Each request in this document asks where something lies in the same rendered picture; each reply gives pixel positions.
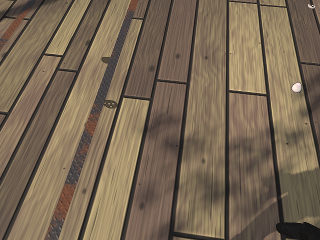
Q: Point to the right robot hand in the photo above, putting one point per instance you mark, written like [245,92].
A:
[302,231]

